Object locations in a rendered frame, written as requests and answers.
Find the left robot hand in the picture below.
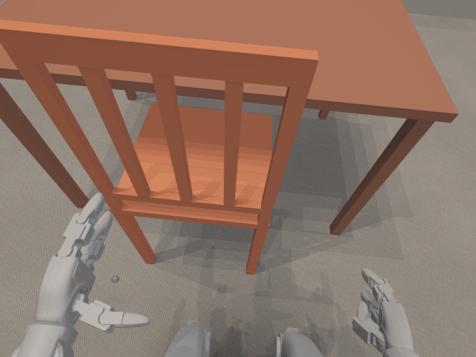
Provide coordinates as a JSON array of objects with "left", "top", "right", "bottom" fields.
[{"left": 35, "top": 192, "right": 150, "bottom": 334}]

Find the robot left thigh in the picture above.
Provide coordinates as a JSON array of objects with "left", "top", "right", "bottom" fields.
[{"left": 163, "top": 325, "right": 210, "bottom": 357}]

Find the table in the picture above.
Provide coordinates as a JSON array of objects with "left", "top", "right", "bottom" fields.
[{"left": 0, "top": 0, "right": 459, "bottom": 235}]

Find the robot right thigh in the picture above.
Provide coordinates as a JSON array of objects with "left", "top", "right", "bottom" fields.
[{"left": 273, "top": 332, "right": 323, "bottom": 357}]

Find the right robot hand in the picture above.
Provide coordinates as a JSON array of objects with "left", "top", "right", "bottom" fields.
[{"left": 353, "top": 268, "right": 414, "bottom": 355}]

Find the robot left forearm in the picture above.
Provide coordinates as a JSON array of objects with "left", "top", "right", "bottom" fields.
[{"left": 10, "top": 321, "right": 78, "bottom": 357}]

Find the chair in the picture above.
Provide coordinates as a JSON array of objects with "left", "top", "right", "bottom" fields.
[{"left": 0, "top": 19, "right": 319, "bottom": 274}]

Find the robot thigh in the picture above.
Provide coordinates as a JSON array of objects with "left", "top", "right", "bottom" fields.
[
  {"left": 163, "top": 325, "right": 210, "bottom": 357},
  {"left": 273, "top": 332, "right": 323, "bottom": 357}
]

